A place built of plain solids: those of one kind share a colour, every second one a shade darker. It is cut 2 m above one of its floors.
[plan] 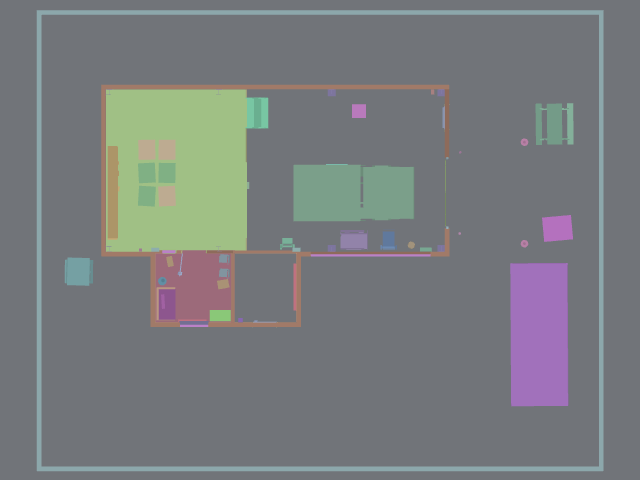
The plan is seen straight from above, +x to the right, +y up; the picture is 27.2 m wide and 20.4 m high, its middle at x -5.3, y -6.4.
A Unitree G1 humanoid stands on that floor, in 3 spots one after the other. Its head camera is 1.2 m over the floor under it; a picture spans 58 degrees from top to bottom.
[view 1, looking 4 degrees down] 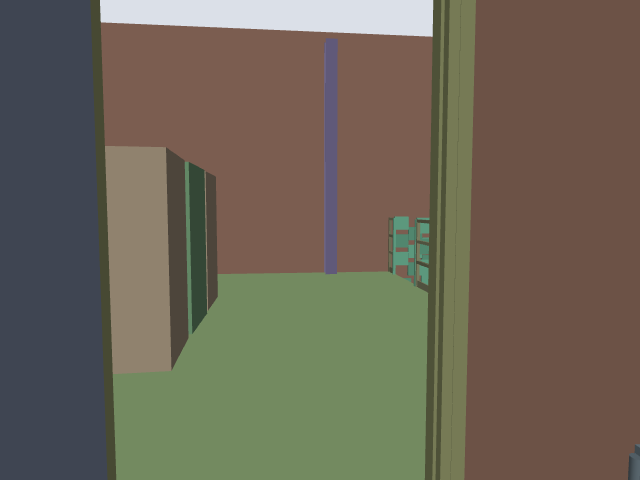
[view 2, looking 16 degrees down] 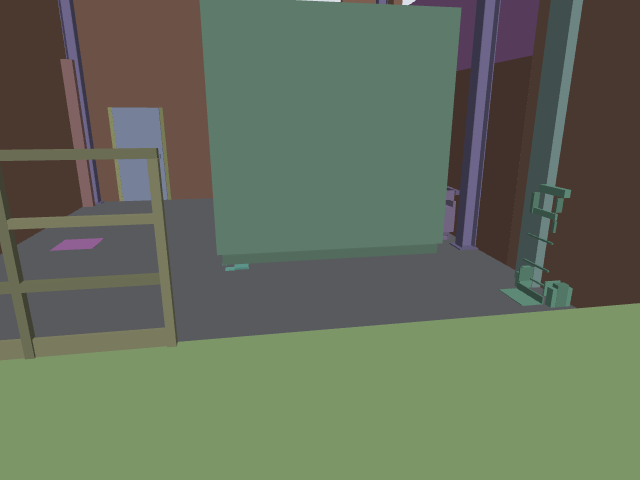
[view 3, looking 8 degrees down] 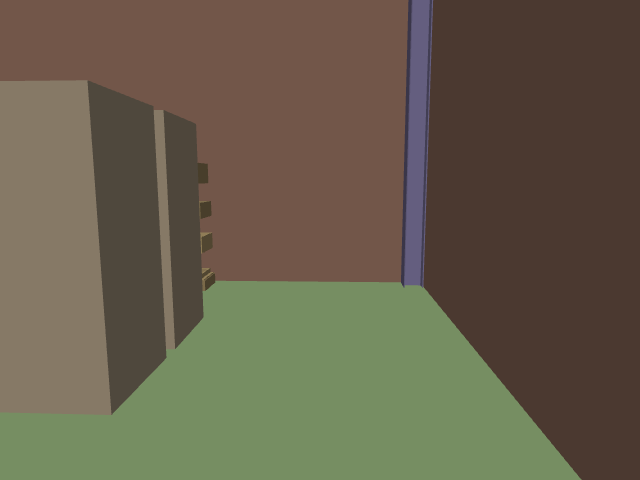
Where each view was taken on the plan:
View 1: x -10.65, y -8.20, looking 84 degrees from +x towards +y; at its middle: wall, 8.27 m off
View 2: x -10.65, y -3.50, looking -10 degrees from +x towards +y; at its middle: box_lorry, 4.46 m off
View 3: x -9.40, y -1.00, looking -178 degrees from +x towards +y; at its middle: wall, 5.05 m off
